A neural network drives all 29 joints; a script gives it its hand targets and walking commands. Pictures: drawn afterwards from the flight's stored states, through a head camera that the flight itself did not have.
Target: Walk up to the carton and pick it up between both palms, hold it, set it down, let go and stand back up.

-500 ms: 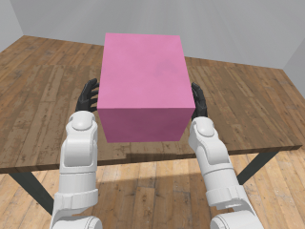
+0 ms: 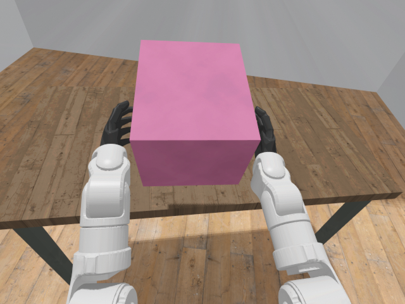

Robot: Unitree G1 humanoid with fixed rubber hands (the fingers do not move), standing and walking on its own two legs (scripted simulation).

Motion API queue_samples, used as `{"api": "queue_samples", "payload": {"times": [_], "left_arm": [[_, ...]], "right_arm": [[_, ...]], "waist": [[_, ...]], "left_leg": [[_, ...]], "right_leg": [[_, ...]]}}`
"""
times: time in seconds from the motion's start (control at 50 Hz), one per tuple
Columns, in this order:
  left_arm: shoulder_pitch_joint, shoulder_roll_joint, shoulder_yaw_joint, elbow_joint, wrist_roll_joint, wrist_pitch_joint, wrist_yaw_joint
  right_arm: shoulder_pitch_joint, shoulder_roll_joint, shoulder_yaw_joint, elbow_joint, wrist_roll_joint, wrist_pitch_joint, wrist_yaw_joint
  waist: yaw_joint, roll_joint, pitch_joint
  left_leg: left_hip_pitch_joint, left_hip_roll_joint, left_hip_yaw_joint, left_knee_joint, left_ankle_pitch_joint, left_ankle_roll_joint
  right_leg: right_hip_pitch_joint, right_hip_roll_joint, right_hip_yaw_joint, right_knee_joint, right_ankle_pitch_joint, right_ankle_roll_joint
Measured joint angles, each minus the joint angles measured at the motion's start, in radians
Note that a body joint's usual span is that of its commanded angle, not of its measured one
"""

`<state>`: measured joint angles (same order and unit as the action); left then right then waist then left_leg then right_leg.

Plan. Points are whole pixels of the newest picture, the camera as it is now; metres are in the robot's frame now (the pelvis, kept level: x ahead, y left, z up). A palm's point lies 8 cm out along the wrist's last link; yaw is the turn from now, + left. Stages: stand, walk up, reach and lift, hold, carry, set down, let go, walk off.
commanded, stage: hold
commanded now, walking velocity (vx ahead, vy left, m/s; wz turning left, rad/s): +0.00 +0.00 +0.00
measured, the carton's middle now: (191, 114) +0.41 +0.01 +0.18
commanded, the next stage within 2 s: none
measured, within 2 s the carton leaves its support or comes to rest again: neither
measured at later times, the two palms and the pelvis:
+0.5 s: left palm (116, 144) +0.35 +0.15 +0.16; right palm (264, 149) +0.35 -0.13 +0.15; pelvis +0.00 +0.00 +0.00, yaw +0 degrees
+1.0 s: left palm (115, 144) +0.35 +0.15 +0.16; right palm (264, 150) +0.35 -0.13 +0.15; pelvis +0.00 +0.00 +0.00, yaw +0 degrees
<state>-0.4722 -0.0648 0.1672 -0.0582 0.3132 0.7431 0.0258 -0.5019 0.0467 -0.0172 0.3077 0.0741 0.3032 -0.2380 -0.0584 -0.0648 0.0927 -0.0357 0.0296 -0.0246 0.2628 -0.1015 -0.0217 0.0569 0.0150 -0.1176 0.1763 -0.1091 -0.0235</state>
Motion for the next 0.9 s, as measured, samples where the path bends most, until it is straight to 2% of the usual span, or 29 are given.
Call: {"api": "queue_samples", "payload": {"times": [0.34, 0.9], "left_arm": [[-0.014, 0.004, 0.002, 0.035, -0.002, -0.016, 0.001], [0.021, 0.001, -0.008, -0.022, -0.004, -0.004, -0.001]], "right_arm": [[-0.008, 0.007, -0.015, 0.025, -0.015, -0.012, 0.004], [0.022, -0.006, 0.020, -0.025, 0.015, 0.001, -0.013]], "waist": [[0.002, -0.006, -0.002], [-0.005, -0.008, 0.001]], "left_leg": [[-0.008, 0.004, 0.001, 0.000, 0.001, -0.002], [0.005, -0.001, 0.001, -0.005, -0.004, 0.000]], "right_leg": [[-0.014, 0.003, 0.002, 0.011, -0.004, -0.003], [0.005, 0.000, 0.001, -0.006, -0.003, 0.001]]}}
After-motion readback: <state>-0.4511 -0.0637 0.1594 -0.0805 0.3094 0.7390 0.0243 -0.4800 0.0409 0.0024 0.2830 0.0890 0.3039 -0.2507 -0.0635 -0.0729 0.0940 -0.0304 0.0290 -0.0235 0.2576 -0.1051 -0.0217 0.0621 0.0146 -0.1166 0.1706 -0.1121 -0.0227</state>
